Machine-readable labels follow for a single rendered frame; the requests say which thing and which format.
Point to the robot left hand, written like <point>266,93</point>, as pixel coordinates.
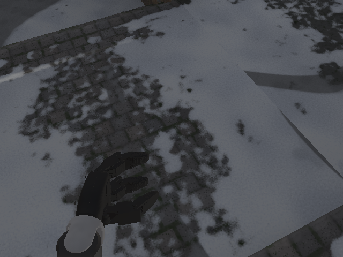
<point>99,192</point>

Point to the robot left forearm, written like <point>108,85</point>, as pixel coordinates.
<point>84,237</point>

